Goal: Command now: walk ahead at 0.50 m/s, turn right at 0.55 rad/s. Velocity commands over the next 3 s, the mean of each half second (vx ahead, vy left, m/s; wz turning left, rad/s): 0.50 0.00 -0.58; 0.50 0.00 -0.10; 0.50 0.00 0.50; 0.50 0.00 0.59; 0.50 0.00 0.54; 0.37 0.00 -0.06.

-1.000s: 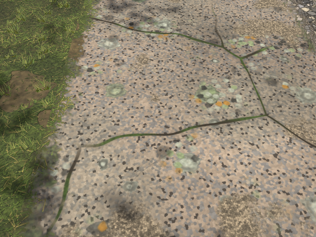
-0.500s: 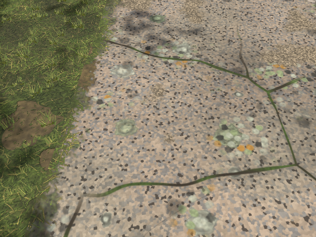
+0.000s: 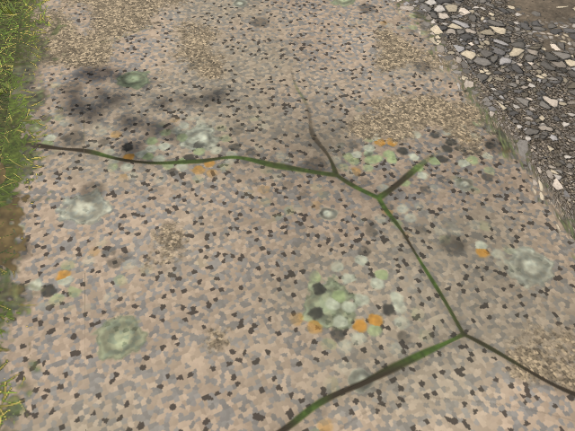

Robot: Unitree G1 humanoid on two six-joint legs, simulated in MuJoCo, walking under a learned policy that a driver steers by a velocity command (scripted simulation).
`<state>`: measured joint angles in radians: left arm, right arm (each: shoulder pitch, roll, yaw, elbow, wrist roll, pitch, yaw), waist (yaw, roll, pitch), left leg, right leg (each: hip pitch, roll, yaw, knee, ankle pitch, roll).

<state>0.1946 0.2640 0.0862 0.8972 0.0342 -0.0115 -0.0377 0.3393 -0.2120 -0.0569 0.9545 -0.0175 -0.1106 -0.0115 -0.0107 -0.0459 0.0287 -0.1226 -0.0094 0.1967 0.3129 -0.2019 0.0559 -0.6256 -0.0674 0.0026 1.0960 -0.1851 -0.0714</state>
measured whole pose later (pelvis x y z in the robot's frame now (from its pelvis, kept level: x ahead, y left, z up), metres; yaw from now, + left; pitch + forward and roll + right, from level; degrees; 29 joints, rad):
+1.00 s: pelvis +0.54 -0.12 -0.01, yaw -18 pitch +0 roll +0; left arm 0.27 0.25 0.03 0.85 0.04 -0.08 -0.01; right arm 0.27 -0.26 -0.06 0.86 -0.01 -0.05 0.03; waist 0.01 -0.03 0.06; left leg -0.28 -0.11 0.02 0.43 -0.15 0.11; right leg -0.39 0.02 0.02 1.16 -0.31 -0.05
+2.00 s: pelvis +1.04 -0.17 -0.03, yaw +18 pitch +1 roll +0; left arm 0.35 0.26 0.04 0.84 0.02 -0.05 0.00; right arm 0.11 -0.28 -0.05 0.69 -0.03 -0.01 0.03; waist 0.05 0.00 0.06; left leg -0.43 -0.08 0.06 0.62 -0.22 0.13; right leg -0.25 -0.07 -0.08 1.16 -0.44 0.01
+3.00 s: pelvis +1.48 +0.03 -0.02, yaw +28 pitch +1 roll -2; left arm 0.38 0.25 0.05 0.88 0.00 -0.02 0.01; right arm 0.08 -0.22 0.00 0.73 -0.02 -0.05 -0.01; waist 0.08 -0.01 0.07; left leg -0.42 0.00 0.04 0.56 -0.16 0.06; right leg -0.30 0.06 0.03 1.00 -0.56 -0.04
